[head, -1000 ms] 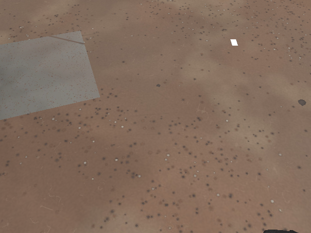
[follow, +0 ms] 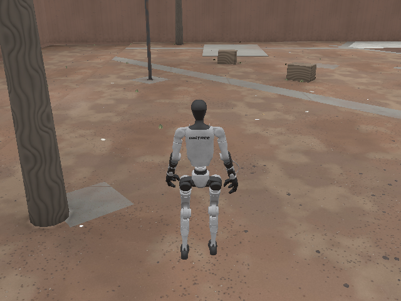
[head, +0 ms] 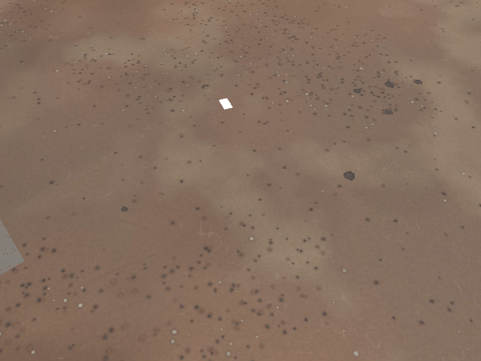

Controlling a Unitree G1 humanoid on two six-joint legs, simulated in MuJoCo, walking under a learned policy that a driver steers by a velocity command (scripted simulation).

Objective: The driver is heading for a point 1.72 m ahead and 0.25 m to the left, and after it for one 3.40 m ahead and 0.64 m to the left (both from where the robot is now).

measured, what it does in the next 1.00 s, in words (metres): stands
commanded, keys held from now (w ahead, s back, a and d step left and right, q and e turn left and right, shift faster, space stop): no key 1.00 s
